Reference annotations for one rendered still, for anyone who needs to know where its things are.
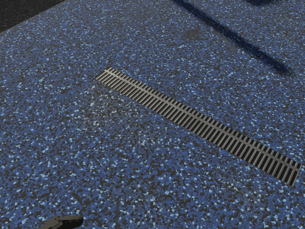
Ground robot left hand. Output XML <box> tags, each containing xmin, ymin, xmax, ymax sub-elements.
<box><xmin>39</xmin><ymin>215</ymin><xmax>84</xmax><ymax>229</ymax></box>

